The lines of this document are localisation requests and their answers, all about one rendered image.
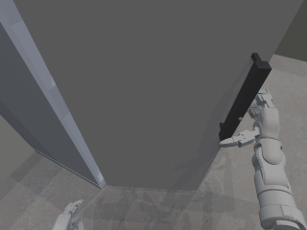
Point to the left robot hand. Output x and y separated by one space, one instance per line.
65 222

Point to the fridge door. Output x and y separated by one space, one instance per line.
148 82

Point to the handle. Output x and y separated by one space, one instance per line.
257 75

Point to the robot right forearm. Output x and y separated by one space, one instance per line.
278 210

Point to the right robot hand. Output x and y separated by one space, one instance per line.
266 117

